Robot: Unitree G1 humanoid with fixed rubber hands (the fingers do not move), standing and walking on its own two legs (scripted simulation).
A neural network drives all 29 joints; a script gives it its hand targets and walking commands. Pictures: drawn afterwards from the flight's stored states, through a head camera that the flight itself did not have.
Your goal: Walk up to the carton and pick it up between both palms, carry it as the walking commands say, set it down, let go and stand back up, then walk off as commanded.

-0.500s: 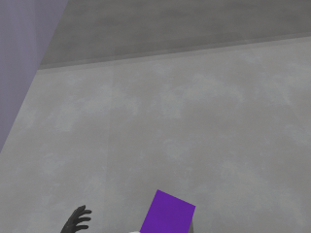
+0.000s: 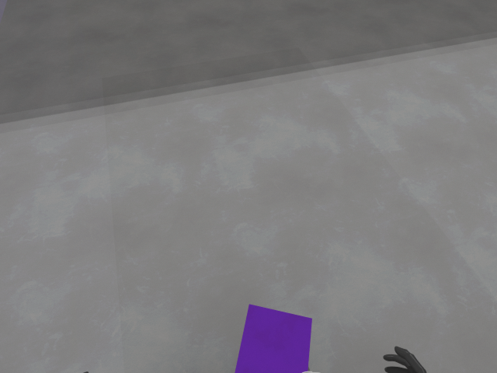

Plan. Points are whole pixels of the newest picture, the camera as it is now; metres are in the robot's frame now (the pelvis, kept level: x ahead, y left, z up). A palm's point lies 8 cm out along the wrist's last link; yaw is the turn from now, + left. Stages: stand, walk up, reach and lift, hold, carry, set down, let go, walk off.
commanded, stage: stand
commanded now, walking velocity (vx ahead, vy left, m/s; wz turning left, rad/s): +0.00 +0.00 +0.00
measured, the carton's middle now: (271, 354) +0.24 -0.05 -0.64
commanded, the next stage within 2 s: none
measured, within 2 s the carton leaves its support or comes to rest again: neither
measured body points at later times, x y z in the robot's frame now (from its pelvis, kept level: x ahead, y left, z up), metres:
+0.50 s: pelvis +0.00 +0.01 +0.01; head +0.00 -0.01 +0.46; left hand +0.08 +0.25 -0.13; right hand +0.01 -0.25 -0.14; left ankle +0.01 +0.13 -0.73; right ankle -0.06 -0.09 -0.73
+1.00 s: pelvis -0.01 +0.00 +0.01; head +0.00 +0.00 +0.46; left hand +0.00 +0.24 -0.15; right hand -0.01 -0.23 -0.15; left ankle +0.01 +0.13 -0.73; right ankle -0.06 -0.09 -0.73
